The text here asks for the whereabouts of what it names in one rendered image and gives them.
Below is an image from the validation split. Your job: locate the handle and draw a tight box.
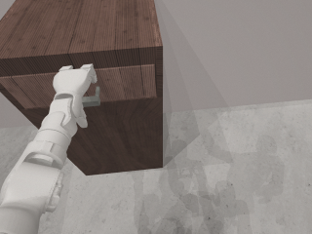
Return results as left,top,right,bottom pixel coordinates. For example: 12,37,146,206
82,86,100,107

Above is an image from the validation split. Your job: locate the robot left hand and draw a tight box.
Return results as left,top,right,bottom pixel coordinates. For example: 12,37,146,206
53,63,98,128

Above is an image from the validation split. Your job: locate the robot left forearm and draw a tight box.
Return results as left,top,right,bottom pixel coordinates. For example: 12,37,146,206
0,90,83,206

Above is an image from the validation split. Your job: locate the drawer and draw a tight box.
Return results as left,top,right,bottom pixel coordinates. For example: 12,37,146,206
0,63,156,108

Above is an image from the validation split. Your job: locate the left robot upper arm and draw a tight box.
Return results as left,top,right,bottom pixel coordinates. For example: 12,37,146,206
0,162,65,234

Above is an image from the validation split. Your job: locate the cabinet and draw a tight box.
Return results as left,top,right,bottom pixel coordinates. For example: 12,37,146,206
0,0,163,176

